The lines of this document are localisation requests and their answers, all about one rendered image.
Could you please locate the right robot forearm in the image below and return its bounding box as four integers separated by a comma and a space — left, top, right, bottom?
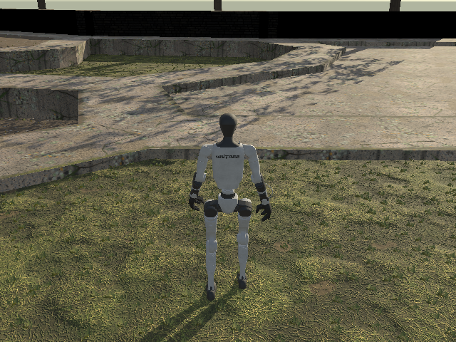
255, 173, 269, 205

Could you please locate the robot right upper arm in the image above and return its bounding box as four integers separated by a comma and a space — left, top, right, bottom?
243, 144, 262, 184

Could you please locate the robot left hand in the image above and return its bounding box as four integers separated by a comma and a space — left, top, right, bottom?
188, 196, 205, 211

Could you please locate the humanoid robot torso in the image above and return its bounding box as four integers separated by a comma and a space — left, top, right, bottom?
212, 141, 245, 214

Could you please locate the left robot forearm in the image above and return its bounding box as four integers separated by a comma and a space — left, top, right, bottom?
190, 171, 202, 198

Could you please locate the robot right hand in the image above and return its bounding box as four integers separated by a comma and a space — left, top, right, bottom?
256, 203, 272, 222

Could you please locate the robot left upper arm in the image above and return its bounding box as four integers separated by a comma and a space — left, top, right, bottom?
195, 144, 213, 182

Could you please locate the right robot shin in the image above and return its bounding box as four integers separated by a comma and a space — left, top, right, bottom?
238, 233, 249, 279

